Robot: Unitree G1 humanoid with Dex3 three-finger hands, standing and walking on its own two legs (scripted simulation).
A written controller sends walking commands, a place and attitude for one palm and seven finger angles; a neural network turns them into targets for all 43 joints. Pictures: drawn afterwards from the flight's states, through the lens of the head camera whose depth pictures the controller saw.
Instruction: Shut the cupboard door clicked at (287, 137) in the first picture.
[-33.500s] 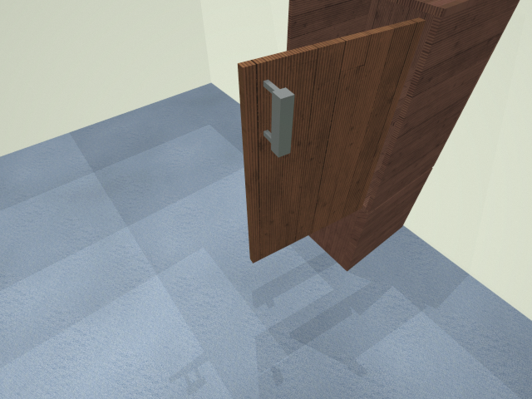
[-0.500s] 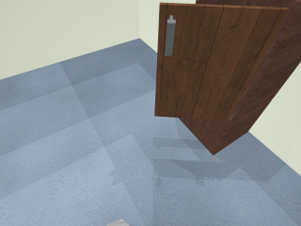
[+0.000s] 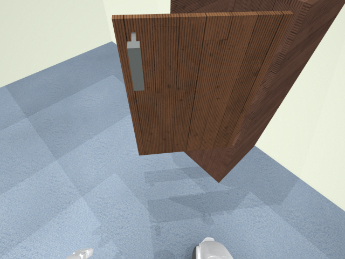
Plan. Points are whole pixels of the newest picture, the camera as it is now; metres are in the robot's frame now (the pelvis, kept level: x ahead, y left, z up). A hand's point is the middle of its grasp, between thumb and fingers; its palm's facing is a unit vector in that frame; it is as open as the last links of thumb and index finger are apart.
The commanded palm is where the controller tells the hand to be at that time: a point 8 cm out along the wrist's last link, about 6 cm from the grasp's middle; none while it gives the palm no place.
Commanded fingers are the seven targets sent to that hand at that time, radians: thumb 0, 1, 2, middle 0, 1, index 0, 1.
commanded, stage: come to a stop and stand still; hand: left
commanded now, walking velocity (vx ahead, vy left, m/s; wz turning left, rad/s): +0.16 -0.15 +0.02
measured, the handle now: (136, 62) +0.53 +0.09 +0.16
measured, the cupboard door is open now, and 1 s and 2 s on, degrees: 53 53 53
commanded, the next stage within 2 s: look again from close up in 1.44 s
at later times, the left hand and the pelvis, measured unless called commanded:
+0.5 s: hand out of the picture +0.15 +0.14 -0.16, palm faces +0.09 -0.97 -0.23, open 7.3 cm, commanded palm none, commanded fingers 0.00 0.90 0.90 -0.20 -0.30 -0.20 -0.30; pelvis +0.10 -0.05 +0.01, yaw +2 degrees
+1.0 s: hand out of the picture +0.10 +0.18 -0.17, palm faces +0.05 -0.97 -0.24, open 7.4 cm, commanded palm none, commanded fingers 0.00 0.90 0.90 -0.20 -0.30 -0.20 -0.30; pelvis +0.06 -0.03 +0.00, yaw +1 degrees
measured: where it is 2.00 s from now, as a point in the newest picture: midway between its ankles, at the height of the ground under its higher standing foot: outside the picture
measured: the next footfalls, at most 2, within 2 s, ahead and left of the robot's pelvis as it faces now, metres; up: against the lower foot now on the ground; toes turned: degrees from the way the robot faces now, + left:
right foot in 0.06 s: +0.17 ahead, -0.14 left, +0.00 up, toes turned -4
left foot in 0.62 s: +0.11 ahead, +0.10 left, +0.00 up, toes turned +3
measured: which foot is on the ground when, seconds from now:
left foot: down 0.00-0.06, up 0.08-0.60, down 0.62-1.00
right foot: up 0.00-0.04, down 0.06-0.64, up 0.66-0.98, down 1.00-1.00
